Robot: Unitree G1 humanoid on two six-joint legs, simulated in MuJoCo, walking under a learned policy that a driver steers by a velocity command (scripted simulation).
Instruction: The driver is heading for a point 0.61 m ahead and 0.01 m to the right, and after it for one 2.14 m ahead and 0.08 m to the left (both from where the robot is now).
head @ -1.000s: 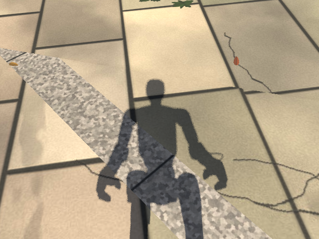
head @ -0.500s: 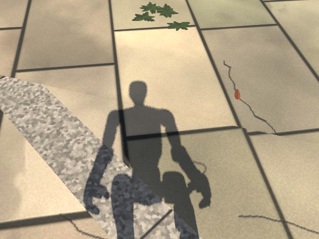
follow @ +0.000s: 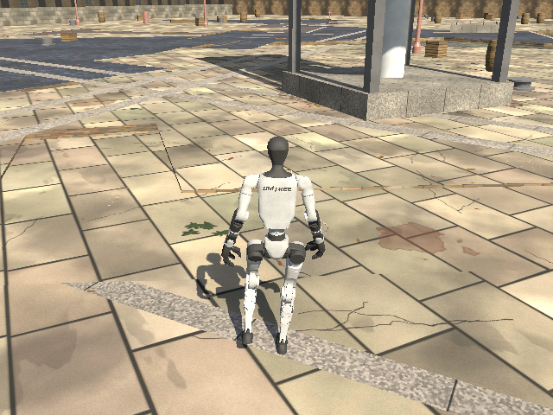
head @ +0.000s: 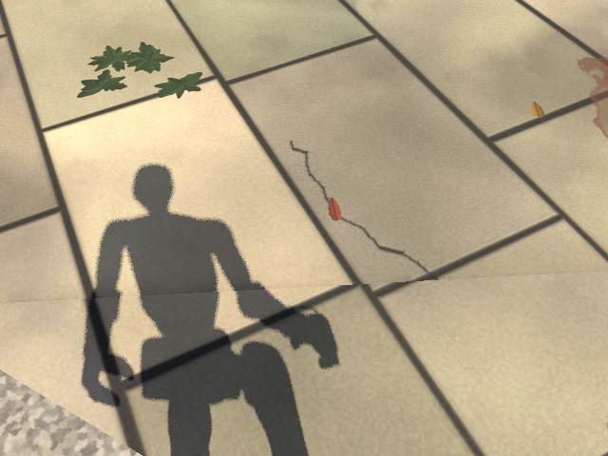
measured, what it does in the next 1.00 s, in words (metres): walks ahead: left foot, then right foot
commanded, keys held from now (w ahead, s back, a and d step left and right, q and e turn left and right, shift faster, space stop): w+e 0.36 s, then w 0.32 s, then q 0.32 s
